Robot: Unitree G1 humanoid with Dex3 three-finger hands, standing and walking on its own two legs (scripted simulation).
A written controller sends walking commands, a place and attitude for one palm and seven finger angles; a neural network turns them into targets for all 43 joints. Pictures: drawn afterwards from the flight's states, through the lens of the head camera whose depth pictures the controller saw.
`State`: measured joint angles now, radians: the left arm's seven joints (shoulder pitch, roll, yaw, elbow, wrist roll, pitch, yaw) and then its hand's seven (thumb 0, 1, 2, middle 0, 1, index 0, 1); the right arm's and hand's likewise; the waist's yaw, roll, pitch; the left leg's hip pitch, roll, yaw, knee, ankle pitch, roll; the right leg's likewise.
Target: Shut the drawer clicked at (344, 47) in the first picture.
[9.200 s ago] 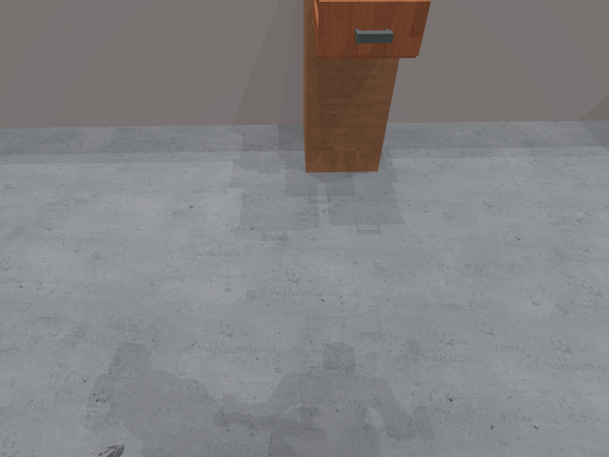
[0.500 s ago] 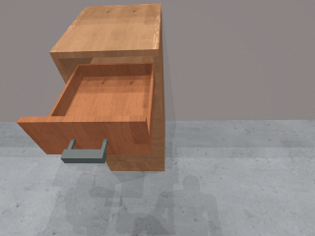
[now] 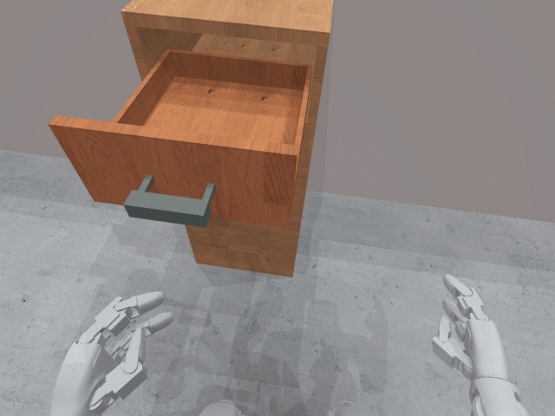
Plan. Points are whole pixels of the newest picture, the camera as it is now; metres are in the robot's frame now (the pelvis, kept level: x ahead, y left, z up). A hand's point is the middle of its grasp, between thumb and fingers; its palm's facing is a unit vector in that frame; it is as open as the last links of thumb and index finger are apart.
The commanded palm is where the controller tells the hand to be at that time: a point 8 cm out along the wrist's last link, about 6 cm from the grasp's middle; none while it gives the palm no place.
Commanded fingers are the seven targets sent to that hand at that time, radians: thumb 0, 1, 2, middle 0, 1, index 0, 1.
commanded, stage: raise the hand and make a fist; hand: left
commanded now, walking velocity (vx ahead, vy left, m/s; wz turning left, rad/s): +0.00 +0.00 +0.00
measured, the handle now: (174, 197) +0.38 +0.20 +0.10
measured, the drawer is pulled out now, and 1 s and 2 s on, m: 0.30 0.30 0.30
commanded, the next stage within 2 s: bring the fist close to the handle in 1.44 s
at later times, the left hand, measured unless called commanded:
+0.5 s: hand (148, 319) +0.20 +0.17 +0.12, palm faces +0.01 -1.00 -0.06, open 3.4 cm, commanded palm +0.15 +0.22 +0.13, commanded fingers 0.00 0.90 0.90 -1.18 -1.36 -1.18 -1.36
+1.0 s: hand (123, 287) +0.20 +0.18 +0.18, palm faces +0.03 -0.99 -0.10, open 3.2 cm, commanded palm +0.16 +0.22 +0.20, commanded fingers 0.00 0.90 0.90 -1.40 -1.60 -1.40 -1.60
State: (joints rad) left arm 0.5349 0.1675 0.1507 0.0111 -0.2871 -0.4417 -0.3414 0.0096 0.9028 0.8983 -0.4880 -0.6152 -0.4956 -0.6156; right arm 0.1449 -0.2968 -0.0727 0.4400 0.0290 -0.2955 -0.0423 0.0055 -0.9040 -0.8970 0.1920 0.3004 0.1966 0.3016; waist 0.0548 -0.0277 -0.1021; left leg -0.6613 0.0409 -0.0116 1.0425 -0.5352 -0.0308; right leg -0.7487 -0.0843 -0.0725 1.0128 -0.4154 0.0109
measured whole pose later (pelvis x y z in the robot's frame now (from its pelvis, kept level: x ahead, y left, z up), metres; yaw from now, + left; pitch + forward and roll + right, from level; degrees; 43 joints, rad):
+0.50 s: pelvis +0.02 +0.02 +0.02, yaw +0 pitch +7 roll -2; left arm 0.64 0.18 0.03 -0.42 -0.18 -0.23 -0.12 0.01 0.90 0.90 -0.98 -1.15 -0.99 -1.16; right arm 0.31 -0.23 0.02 0.53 0.02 -0.29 -0.03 0.01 -0.90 -0.90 0.20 0.30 0.20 0.30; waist 0.01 0.04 -0.09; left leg -0.55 0.03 0.00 0.95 -0.53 0.00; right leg -0.62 -0.09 -0.07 0.89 -0.39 0.04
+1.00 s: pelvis +0.04 +0.01 +0.04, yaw +1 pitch +1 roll -1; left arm 0.60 0.23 0.15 -0.51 -0.26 -0.05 -0.22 0.01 0.90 0.90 -1.38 -1.58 -1.39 -1.58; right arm 0.24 -0.22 0.07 0.54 0.05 -0.34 -0.06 0.01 -0.90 -0.90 0.20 0.30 0.20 0.30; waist 0.07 0.07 -0.09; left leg -0.31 0.05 -0.02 0.75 -0.47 -0.02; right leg -0.38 -0.06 -0.10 0.71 -0.35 0.03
